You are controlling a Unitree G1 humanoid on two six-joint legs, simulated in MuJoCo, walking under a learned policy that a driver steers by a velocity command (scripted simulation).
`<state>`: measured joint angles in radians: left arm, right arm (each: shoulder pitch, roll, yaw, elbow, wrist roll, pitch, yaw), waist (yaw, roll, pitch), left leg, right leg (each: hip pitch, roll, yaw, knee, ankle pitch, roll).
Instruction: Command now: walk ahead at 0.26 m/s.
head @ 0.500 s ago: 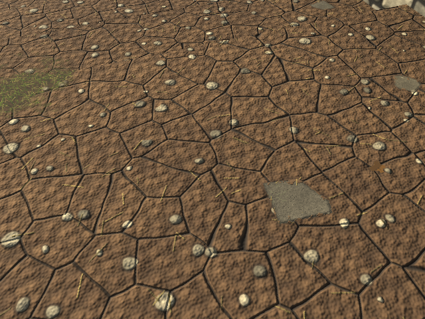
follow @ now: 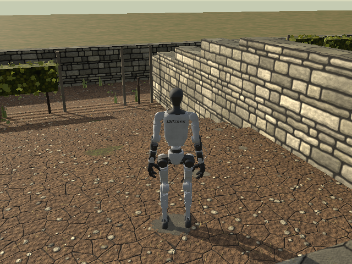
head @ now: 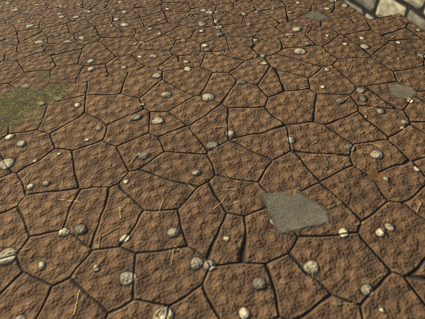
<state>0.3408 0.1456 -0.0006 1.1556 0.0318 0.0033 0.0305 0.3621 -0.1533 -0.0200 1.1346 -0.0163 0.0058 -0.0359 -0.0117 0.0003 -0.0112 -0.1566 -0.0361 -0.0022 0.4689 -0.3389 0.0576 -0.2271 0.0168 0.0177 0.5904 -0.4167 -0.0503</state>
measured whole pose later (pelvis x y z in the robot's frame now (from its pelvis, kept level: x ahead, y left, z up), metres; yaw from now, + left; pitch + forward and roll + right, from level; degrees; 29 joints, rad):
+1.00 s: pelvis +0.48 -0.02 +0.00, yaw +0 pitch +0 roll +1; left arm 0.05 0.17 0.02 0.93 0.02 -0.05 -0.01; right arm 0.47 -0.13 -0.01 1.09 -0.02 -0.10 -0.01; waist -0.07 -0.03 0.08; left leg 0.05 -0.09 0.08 0.25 -0.31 0.09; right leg -0.59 -0.04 -0.07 0.63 -0.01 -0.05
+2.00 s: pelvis +0.56 -0.01 +0.00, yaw +33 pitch +2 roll -1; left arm 0.16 0.25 0.05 0.76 0.02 0.04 0.02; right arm 0.27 -0.27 -0.08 0.75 -0.03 0.03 0.01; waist -0.03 0.01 0.02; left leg -0.28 -0.11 -0.15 0.46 -0.21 0.07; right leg -0.37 0.03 0.03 0.74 -0.43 0.01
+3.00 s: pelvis +0.87 +0.27 -0.01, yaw +32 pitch +2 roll +1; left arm 0.07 0.22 0.03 0.79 0.03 -0.03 -0.06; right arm 0.42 -0.21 -0.02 0.95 -0.02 -0.10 -0.01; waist -0.05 -0.02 0.05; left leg 0.16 -0.07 0.17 0.16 -0.35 0.05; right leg -0.61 -0.02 -0.09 0.63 -0.04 -0.09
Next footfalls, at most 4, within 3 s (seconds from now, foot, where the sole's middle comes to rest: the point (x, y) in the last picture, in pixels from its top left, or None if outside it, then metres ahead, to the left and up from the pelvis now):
0.56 left None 0.41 0.04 -0.78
1.06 right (250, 277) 0.69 -0.10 -0.78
1.56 left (194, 314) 0.57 0.09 -0.78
2.06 right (245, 286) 0.66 -0.08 -0.78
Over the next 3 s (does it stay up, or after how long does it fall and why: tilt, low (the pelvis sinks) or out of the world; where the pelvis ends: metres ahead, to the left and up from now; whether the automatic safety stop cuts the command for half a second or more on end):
stays up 0.87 0.27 -0.01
